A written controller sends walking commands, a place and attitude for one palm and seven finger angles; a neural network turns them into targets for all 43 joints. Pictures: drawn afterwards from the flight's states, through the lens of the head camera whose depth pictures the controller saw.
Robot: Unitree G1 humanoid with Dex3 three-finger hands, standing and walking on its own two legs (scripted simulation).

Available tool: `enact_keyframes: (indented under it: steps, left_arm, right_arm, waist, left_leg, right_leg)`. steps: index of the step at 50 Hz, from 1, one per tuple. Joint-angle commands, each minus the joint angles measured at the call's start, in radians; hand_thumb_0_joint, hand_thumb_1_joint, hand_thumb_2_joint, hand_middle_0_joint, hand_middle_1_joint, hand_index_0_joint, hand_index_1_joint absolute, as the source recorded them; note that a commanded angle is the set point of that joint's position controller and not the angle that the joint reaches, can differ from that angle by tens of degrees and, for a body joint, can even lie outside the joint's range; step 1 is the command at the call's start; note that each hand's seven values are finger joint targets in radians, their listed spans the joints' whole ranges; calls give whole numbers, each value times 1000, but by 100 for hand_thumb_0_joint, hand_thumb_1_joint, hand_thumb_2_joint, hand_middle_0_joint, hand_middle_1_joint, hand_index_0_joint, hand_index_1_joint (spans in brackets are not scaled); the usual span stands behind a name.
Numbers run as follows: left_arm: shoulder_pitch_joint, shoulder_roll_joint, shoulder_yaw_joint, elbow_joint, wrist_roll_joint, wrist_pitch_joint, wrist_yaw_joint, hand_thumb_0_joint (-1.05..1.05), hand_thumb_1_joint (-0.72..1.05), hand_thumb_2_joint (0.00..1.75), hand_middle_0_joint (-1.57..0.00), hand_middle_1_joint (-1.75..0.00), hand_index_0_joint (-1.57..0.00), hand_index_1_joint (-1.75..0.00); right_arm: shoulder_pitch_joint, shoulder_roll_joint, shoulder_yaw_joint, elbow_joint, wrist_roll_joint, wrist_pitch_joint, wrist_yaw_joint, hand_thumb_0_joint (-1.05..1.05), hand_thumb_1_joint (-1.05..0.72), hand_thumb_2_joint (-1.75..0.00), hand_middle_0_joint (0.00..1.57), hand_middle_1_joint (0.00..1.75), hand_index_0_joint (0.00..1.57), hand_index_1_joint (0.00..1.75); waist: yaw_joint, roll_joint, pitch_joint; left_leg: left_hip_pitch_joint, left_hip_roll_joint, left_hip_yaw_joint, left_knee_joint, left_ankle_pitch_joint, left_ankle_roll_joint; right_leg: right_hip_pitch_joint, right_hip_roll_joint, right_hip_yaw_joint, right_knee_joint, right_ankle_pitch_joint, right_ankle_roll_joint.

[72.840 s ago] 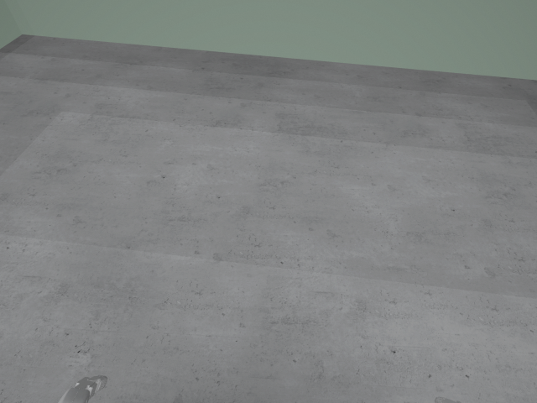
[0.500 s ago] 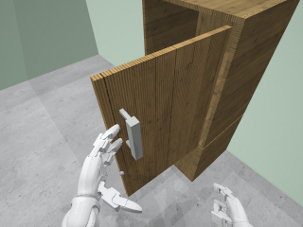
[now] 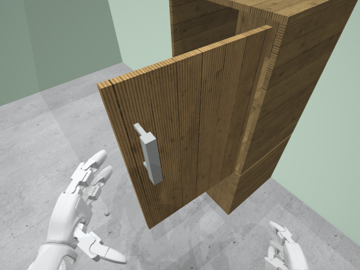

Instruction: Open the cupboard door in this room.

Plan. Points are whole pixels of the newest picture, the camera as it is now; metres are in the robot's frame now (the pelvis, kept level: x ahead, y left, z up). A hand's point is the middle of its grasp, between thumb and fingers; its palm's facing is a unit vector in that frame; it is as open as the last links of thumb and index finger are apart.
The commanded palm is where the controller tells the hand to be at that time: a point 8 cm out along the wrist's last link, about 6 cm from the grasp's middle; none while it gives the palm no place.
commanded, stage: draw the hand back to the body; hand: left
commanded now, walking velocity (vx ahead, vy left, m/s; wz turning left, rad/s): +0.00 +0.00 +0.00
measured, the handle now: (147, 154) +0.33 +0.09 +0.11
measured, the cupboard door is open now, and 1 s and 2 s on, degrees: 86 86 86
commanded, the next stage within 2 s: step back with the hand held close in 1.48 s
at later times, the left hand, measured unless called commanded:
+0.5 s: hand (53, 207) +0.19 +0.22 +0.14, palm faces +0.12 -0.97 -0.20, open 15.7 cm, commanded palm +0.15 +0.27 +0.16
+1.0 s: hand (14, 182) +0.22 +0.29 +0.18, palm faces +0.35 -0.85 -0.40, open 10.3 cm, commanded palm +0.17 +0.33 +0.19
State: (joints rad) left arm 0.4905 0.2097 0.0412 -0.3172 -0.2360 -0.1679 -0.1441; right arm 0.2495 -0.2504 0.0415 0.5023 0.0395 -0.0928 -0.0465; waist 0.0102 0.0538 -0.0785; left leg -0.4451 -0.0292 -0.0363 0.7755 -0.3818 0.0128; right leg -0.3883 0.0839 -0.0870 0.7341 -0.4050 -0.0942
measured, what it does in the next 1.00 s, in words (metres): shifts its weight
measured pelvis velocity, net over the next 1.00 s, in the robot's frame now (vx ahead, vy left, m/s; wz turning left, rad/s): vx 0.02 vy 0.05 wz -0.02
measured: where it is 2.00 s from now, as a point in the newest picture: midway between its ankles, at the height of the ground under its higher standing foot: outside the picture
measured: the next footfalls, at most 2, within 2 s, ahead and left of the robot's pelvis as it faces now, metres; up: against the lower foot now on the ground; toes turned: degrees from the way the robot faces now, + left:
none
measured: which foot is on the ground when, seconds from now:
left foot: down 0.00-1.00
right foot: down 0.00-1.00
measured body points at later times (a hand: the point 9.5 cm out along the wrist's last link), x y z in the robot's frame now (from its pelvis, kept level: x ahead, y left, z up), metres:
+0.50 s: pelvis +0.00 +0.04 +0.01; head -0.02 +0.03 +0.46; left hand +0.18 +0.27 +0.16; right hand +0.20 -0.16 -0.04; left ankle +0.01 +0.11 -0.71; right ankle -0.01 -0.05 -0.71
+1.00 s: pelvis +0.02 +0.05 +0.03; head +0.01 +0.04 +0.48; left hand +0.19 +0.33 +0.20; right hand +0.20 -0.17 -0.06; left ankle +0.01 +0.11 -0.71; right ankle -0.01 -0.05 -0.71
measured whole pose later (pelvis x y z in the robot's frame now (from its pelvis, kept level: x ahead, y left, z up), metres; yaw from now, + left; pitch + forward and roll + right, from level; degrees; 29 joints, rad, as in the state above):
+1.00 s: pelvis +0.02 +0.05 +0.03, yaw -1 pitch -2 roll -1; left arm 0.53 0.35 0.26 -0.46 -0.07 -0.07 0.11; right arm 0.21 -0.23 0.04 0.61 0.01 -0.08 -0.04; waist 0.06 0.06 0.01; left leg -0.14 -0.08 0.01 0.44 -0.26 0.08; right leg -0.09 0.04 -0.02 0.40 -0.27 -0.03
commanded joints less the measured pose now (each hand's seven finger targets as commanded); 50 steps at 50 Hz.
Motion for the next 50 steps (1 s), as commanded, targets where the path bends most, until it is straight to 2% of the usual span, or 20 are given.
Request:
enact_keyframes:
  steps: [1,5,6,8,10,13,17,20,21,22,23,24,28,31,33,34,38,41,44,50]
  left_arm:
    - [-47,141,149,-240,-27,-59,5,0,-50,30,-15,-30,-15,-30]
    - [-18,133,162,-233,-58,-19,-23,0,-50,30,-15,-30,-15,-30]
    - [-25,110,130,-248,-62,-9,-35,0,-50,30,-15,-30,-15,-30]
    - [-33,114,124,-278,-69,4,-46,0,-50,30,-15,-30,-15,-30]
    - [-22,116,112,-311,-65,15,-50,0,-50,30,-15,-30,-15,-30]
    - [-25,161,160,-327,-58,30,-39,0,-50,30,-15,-30,-15,-30]
    - [-58,141,149,-361,-52,47,-32,0,-43,33,-15,-30,-15,-30]
    - [-66,159,181,-349,-61,73,-34,0,-32,37,-16,-30,-16,-30]
    - [-130,257,177,-429,85,47,95,0,-29,39,-16,-30,-16,-30]
    - [-59,180,142,-385,96,53,149,0,-26,40,-16,-30,-16,-30]
    - [-49,178,141,-379,106,61,174,0,-22,42,-16,-30,-16,-30]
    - [-11,144,117,-351,121,67,189,0,-18,43,-16,-30,-16,-30]
    - [-27,196,156,-385,156,53,237,0,-5,50,-17,-30,-17,-30]
    - [-54,198,159,-410,168,44,254,0,6,54,-17,-30,-17,-30]
    - [-59,238,201,-406,176,37,266,0,13,57,-17,-30,-17,-30]
    - [-54,216,189,-411,175,36,267,0,17,58,-17,-30,-17,-30]
    - [-32,237,234,-379,180,31,274,0,31,64,-18,-30,-18,-30]
    - [-4,241,263,-368,176,30,271,0,41,69,-18,-30,-18,-30]
    - [0,258,297,-344,171,33,271,0,51,74,-19,-30,-19,-30]
    - [-52,308,366,-357,166,27,278,0,73,82,-19,-30,-19,-30]
  right_arm:
    - [-131,-75,-32,-178,3,-77,-10,0,-90,-90,20,30,20,30]
    - [-138,-82,-30,-174,10,-86,-12,0,-90,-90,20,30,20,30]
    - [-141,-85,-28,-178,12,-91,-13,0,-90,-90,20,30,20,30]
    - [-140,-90,-30,-177,15,-106,-17,0,-90,-90,20,30,20,30]
    - [-129,-90,-30,-176,15,-119,-19,0,-90,-90,20,30,20,30]
    - [-124,-94,-33,-163,11,-130,-23,0,-90,-90,20,30,20,30]
    - [-127,-91,-28,-166,14,-136,-24,0,-90,-90,20,30,20,30]
    - [-137,-94,-27,-156,15,-137,-29,0,-90,-90,20,30,20,30]
    - [-156,-80,-22,-156,-4,-124,-42,0,-90,-90,20,30,20,30]
    - [-144,-66,-15,-146,-15,-118,-46,0,-90,-90,20,30,20,30]
    - [-144,-75,-17,-143,-17,-114,-44,0,-90,-90,20,30,20,30]
    - [-145,-69,-15,-135,-18,-103,-41,0,-90,-90,20,30,20,30]
    - [-159,-79,-16,-116,-27,-84,-31,0,-90,-90,20,30,20,30]
    - [-162,-78,-17,-109,-31,-81,-26,0,-90,-90,20,30,20,30]
    - [-167,-83,-20,-99,-33,-79,-26,0,-90,-90,20,30,20,30]
    - [-167,-82,-21,-99,-33,-76,-24,0,-90,-90,20,30,20,30]
    - [-166,-89,-28,-79,-35,-71,-16,0,-90,-90,20,30,20,30]
    - [-160,-88,-36,-71,-34,-58,-8,0,-90,-90,20,30,20,30]
    - [-167,-87,-42,-68,-33,-45,-7,0,-90,-90,20,30,20,30]
    - [-168,-89,-47,-59,-28,-35,-7,0,-90,-90,20,30,20,30]
  waist:
    - [25,-56,-103]
    - [27,-84,-69]
    - [22,-63,-55]
    - [22,-53,-53]
    - [21,-38,-57]
    - [31,-38,-54]
    - [30,-12,-51]
    - [33,-18,-45]
    - [53,4,-6]
    - [38,7,30]
    - [38,-38,34]
    - [33,-22,49]
    - [42,48,20]
    - [38,56,10]
    - [45,26,4]
    - [42,43,9]
    - [50,27,8]
    - [52,7,-3]
    - [54,-10,1]
    - [54,37,-6]
  left_leg:
    - [8,-2,-12,-55,133,21]
    - [28,4,-14,-79,156,24]
    - [42,3,-13,-89,159,26]
    - [75,9,-20,-101,186,29]
    - [105,10,-24,-126,206,33]
    - [124,12,-31,-146,228,33]
    - [160,18,-48,-183,210,25]
    - [165,22,-54,-197,189,21]
    - [162,30,-67,-238,150,22]
    - [173,28,-63,-251,130,20]
    - [167,34,-73,-262,107,19]
    - [180,39,-73,-277,118,19]
    - [226,52,-86,-334,162,7]
    - [260,63,-104,-375,198,-8]
    - [271,69,-111,-394,207,-15]
    - [278,73,-118,-406,230,-23]
    - [306,81,-118,-419,324,-39]
    - [330,82,-96,-406,440,-45]
    - [333,77,-76,-402,460,-42]
    - [349,74,-64,-401,484,-40]
  right_leg:
    - [110,-150,247,-216,266,129]
    - [105,-134,218,-219,319,135]
    - [90,-127,202,-221,306,130]
    - [78,-111,170,-213,315,120]
    - [63,-92,123,-196,315,102]
    - [59,-71,85,-184,292,82]
    - [34,-54,45,-175,225,69]
    - [44,-53,41,-189,195,67]
    - [74,-74,105,-243,163,53]
    - [68,-83,102,-269,141,54]
    - [72,-81,99,-279,118,54]
    - [84,-80,93,-276,127,54]
    - [157,-78,86,-288,175,49]
    - [191,-76,80,-294,199,50]
    - [215,-71,79,-305,204,49]
    - [221,-72,77,-304,209,50]
    - [249,-68,76,-320,245,51]
    - [270,-69,75,-333,291,53]
    - [283,-70,78,-349,316,55]
    - [295,-71,84,-365,338,57]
